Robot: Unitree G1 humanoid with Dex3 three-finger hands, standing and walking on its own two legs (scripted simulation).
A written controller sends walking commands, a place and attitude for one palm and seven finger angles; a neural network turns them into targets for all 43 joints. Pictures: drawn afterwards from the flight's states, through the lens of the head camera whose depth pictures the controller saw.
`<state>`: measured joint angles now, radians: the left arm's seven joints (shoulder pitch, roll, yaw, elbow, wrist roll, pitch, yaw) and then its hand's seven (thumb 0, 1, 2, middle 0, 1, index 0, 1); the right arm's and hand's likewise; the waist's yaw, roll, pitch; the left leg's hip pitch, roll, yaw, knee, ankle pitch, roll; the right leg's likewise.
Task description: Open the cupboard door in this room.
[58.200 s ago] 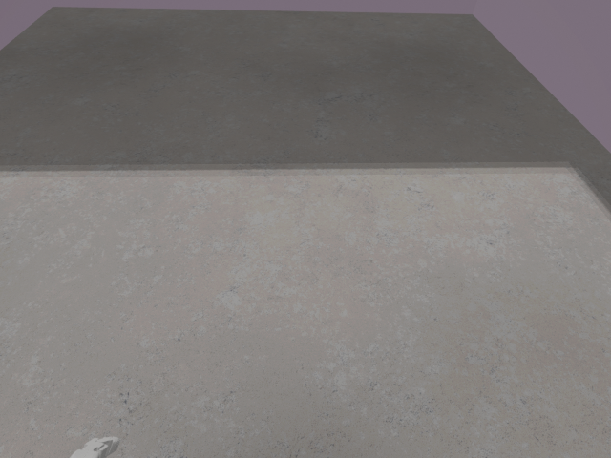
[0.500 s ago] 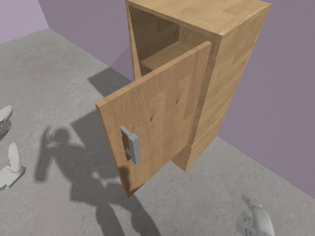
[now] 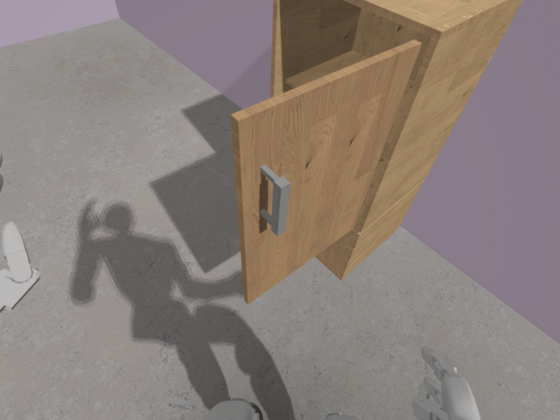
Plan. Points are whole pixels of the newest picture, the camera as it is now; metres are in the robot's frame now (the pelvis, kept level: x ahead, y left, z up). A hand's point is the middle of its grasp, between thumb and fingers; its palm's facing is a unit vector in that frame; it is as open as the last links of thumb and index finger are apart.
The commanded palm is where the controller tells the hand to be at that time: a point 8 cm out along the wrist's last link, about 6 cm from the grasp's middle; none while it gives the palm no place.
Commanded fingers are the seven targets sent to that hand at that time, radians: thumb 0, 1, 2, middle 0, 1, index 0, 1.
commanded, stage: step back with the hand held close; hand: left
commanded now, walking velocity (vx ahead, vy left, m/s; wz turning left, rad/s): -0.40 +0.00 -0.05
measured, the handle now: (272, 201) +0.45 +0.05 +0.03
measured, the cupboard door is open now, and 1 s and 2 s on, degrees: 87 87 87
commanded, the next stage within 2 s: stop stepping back and stand still in 0.14 s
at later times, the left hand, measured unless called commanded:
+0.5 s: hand (33, 344) +0.15 +0.22 +0.19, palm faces +0.27 -0.85 -0.45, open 7.4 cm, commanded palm +0.08 +0.27 +0.19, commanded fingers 0.00 0.90 0.90 -0.20 -0.30 -0.20 -0.30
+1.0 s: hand out of the picture +0.09 +0.25 +0.18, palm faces +0.32 -0.83 -0.46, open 7.4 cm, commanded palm +0.04 +0.29 +0.19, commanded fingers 0.00 0.90 0.90 -0.20 -0.30 -0.20 -0.30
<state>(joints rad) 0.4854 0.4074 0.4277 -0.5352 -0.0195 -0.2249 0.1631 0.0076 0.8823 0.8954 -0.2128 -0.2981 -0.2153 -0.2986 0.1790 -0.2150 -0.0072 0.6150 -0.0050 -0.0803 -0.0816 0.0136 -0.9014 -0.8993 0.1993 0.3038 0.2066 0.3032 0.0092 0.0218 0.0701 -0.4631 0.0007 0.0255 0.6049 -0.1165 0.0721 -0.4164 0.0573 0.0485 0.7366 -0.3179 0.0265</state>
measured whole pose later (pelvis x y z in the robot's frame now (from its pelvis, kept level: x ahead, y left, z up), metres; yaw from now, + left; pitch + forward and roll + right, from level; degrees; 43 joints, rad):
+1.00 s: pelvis -0.14 +0.01 +0.01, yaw -7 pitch -1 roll +0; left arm 0.54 0.41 0.41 -0.47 -0.03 -0.21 0.14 0.01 0.88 0.90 -0.21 -0.30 -0.21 -0.30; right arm 0.21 -0.18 0.02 0.63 0.00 -0.15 -0.06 0.01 -0.90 -0.90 0.20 0.30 0.20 0.30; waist -0.01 0.00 0.00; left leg -0.26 0.04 0.05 0.52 -0.23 -0.01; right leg -0.21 0.01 -0.03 0.51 -0.29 -0.02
